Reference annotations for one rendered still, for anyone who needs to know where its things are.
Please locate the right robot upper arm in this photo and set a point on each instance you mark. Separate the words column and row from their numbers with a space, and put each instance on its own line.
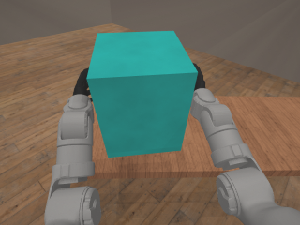
column 246, row 194

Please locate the robot left hand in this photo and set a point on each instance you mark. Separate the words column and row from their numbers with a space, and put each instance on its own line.
column 82, row 85

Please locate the left robot upper arm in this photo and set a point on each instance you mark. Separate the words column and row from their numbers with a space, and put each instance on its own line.
column 74, row 206

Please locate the table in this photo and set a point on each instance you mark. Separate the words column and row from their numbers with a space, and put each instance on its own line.
column 270, row 126

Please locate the right robot forearm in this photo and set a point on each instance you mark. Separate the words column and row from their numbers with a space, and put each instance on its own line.
column 228, row 150

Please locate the robot right hand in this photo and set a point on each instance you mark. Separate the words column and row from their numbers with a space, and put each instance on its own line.
column 200, row 83

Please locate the carton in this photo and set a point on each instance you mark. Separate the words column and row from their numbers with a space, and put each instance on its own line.
column 142, row 85

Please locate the left robot forearm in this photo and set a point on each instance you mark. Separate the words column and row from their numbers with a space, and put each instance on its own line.
column 75, row 138

